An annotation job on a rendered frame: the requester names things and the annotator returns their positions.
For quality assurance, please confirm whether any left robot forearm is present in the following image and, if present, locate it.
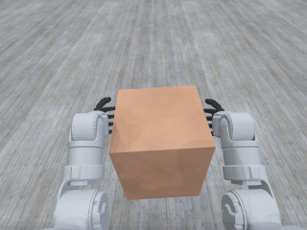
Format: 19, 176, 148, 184
53, 110, 109, 226

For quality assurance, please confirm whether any robot left upper arm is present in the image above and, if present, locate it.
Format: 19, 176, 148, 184
41, 189, 109, 230

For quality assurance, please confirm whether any right robot hand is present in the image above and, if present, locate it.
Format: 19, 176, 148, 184
203, 99, 224, 136

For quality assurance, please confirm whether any right robot forearm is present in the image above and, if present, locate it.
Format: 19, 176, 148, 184
212, 111, 281, 222

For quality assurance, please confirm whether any left robot hand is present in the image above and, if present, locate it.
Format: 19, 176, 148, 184
94, 97, 116, 134

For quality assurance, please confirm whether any carton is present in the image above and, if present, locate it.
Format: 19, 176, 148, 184
108, 85, 216, 200

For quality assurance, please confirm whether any robot right upper arm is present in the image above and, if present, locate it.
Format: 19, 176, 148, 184
221, 189, 307, 230

